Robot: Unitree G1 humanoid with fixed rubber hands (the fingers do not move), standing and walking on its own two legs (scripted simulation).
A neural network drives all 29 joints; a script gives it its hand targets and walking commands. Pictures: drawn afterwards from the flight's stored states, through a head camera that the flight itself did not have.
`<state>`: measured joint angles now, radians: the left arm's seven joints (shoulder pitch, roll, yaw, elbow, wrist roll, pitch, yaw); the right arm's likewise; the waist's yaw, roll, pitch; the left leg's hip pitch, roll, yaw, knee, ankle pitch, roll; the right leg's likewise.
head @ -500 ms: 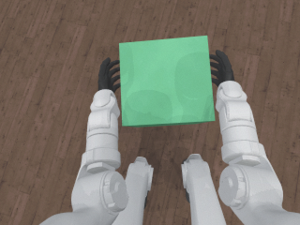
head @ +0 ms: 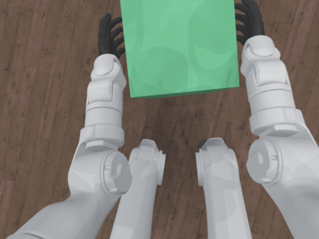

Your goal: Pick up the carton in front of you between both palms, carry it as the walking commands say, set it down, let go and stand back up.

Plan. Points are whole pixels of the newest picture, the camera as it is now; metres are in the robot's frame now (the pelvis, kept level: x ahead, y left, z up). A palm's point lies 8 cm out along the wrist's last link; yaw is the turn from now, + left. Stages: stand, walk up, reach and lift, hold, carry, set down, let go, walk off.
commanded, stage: set down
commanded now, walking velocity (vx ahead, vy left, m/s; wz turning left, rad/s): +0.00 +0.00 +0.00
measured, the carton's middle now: (178, 54) +0.52 -0.02 -0.21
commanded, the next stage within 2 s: none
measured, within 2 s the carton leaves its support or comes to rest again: rests again in 0.72 s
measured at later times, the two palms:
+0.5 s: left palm (124, 59) +0.53 +0.12 -0.23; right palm (237, 41) +0.55 -0.18 -0.23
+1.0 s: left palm (125, 64) +0.52 +0.13 -0.25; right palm (236, 48) +0.54 -0.18 -0.25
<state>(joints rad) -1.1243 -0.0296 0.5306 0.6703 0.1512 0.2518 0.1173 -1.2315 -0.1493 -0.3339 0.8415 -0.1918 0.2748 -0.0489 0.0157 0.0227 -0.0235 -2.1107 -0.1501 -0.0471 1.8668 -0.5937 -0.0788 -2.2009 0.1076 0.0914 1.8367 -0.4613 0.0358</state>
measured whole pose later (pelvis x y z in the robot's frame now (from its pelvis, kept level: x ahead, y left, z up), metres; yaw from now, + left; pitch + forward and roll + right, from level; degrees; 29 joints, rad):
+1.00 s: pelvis -0.01 +0.00 -0.09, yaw +2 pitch +36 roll +3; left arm -1.35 0.10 0.40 0.92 0.04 0.17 0.12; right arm -1.46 -0.33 -0.23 1.12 -0.05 0.18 -0.01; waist -0.01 0.03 0.34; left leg -2.19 -0.17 -0.02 2.22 -0.66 -0.08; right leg -2.27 0.04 0.04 2.19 -0.55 0.01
